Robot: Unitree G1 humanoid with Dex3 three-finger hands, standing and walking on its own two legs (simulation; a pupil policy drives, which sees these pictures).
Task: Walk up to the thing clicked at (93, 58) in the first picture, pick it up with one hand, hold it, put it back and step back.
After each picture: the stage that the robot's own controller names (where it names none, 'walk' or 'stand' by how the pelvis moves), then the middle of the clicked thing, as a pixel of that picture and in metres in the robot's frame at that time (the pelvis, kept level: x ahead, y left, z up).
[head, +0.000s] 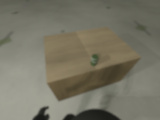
stand; (94, 60) +0.60 -0.03 -0.12
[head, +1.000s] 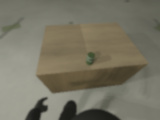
sink last; (90, 59) +0.54 +0.02 -0.09
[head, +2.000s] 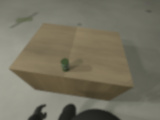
rise first; (65, 65) +0.43 +0.21 -0.08
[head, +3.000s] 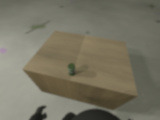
stand; (71, 69) +0.45 +0.17 -0.12
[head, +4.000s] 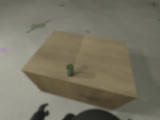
stand; (70, 70) +0.43 +0.18 -0.12
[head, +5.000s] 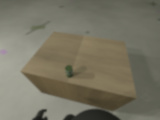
stand; (69, 71) +0.43 +0.19 -0.12
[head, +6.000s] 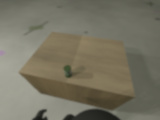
stand; (67, 71) +0.42 +0.21 -0.12
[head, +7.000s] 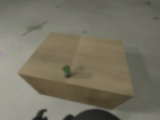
stand; (67, 72) +0.42 +0.21 -0.12
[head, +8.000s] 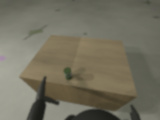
rise first; (68, 74) +0.40 +0.22 -0.12
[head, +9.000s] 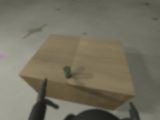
go down; (67, 72) +0.42 +0.22 -0.12
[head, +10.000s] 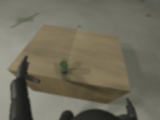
go down; (64, 67) +0.43 +0.20 -0.10
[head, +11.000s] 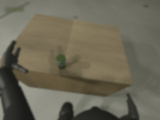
go down; (61, 62) +0.43 +0.20 -0.05
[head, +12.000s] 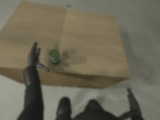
close in; (55, 57) +0.43 +0.21 -0.03
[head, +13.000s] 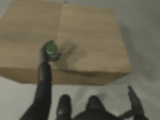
close; (53, 53) +0.46 +0.21 +0.00
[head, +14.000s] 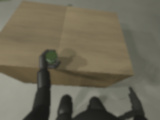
lift; (53, 60) +0.41 +0.22 +0.00
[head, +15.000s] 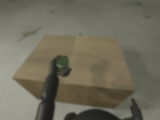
lift; (63, 67) +0.32 +0.17 +0.13
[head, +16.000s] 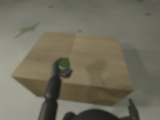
hold; (65, 69) +0.33 +0.17 +0.08
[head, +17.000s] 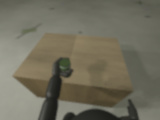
hold; (66, 68) +0.33 +0.16 +0.08
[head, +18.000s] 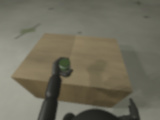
crouch; (65, 68) +0.34 +0.16 +0.08
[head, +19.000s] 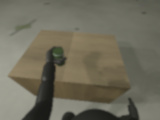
crouch; (59, 57) +0.41 +0.21 +0.09
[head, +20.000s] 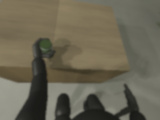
lower; (47, 49) +0.47 +0.23 +0.00
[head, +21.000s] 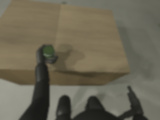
lower; (50, 55) +0.44 +0.22 -0.01
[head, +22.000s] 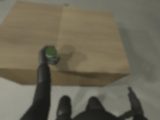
lower; (52, 56) +0.44 +0.21 +0.00
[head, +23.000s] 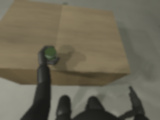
lower; (52, 56) +0.44 +0.21 -0.01
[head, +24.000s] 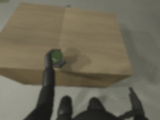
open; (58, 59) +0.42 +0.18 -0.01
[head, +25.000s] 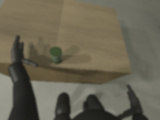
rise; (56, 56) +0.42 +0.18 +0.00
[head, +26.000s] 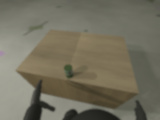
sink last; (68, 71) +0.40 +0.20 -0.06
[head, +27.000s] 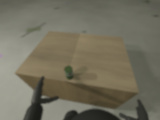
stand; (69, 73) +0.39 +0.19 -0.07
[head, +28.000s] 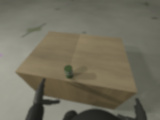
stand; (69, 72) +0.40 +0.19 -0.07
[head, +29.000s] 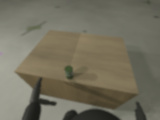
sink last; (69, 72) +0.39 +0.19 -0.07
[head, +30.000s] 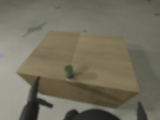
sink last; (69, 72) +0.40 +0.19 -0.07
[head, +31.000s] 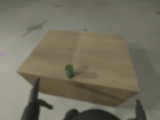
sink last; (69, 71) +0.40 +0.19 -0.07
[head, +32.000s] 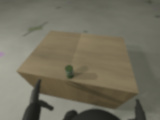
sink last; (69, 72) +0.40 +0.19 -0.07
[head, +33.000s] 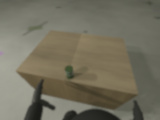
stand; (69, 72) +0.40 +0.19 -0.07
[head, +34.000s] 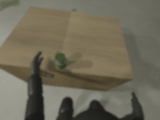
withdraw; (61, 61) +0.42 +0.19 -0.03
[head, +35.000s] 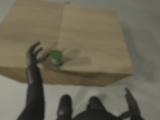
lower; (57, 59) +0.41 +0.19 +0.00
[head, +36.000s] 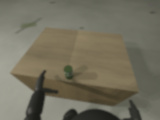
sink last; (68, 72) +0.38 +0.18 -0.06
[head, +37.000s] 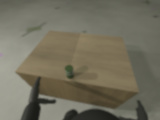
stand; (69, 72) +0.40 +0.18 -0.06
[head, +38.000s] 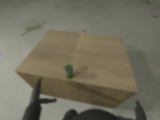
stand; (69, 71) +0.40 +0.19 -0.06
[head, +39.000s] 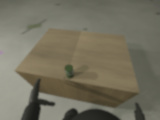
stand; (69, 71) +0.39 +0.19 -0.07
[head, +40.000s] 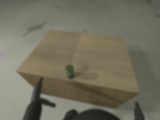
stand; (70, 72) +0.40 +0.18 -0.07
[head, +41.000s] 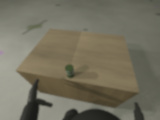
sink last; (70, 71) +0.40 +0.18 -0.07
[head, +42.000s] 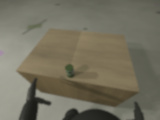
stand; (70, 71) +0.40 +0.18 -0.07
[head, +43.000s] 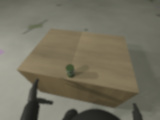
stand; (70, 71) +0.40 +0.18 -0.07
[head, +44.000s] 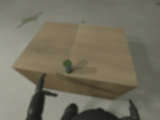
stand; (68, 67) +0.41 +0.18 -0.06
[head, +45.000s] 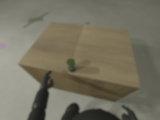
stand; (71, 65) +0.43 +0.18 -0.07
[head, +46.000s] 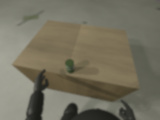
stand; (70, 66) +0.42 +0.16 -0.05
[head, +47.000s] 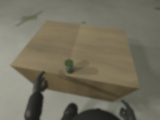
stand; (69, 67) +0.41 +0.16 -0.05
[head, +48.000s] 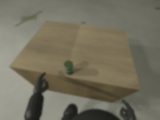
stand; (69, 68) +0.40 +0.16 -0.05
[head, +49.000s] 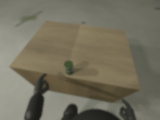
stand; (69, 68) +0.40 +0.16 -0.05
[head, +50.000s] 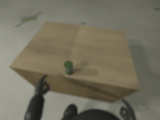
stand; (69, 68) +0.40 +0.16 -0.05
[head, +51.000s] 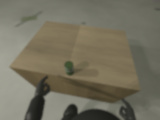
stand; (69, 68) +0.40 +0.16 -0.05
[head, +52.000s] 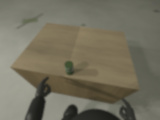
stand; (69, 68) +0.41 +0.16 -0.05
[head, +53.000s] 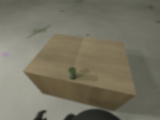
stand; (72, 73) +0.43 +0.16 -0.12
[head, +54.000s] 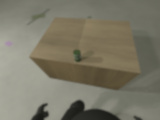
walk; (77, 56) +0.53 +0.15 -0.10
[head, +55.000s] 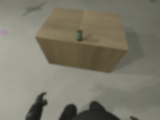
walk; (79, 36) +0.81 +0.13 -0.10
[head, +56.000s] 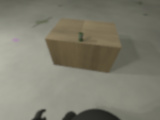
stand; (80, 37) +1.00 +0.17 -0.11
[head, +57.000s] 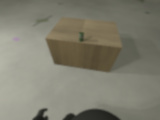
stand; (81, 36) +0.99 +0.15 -0.12
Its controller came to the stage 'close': yes
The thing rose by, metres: 0.20
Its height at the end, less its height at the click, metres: +0.00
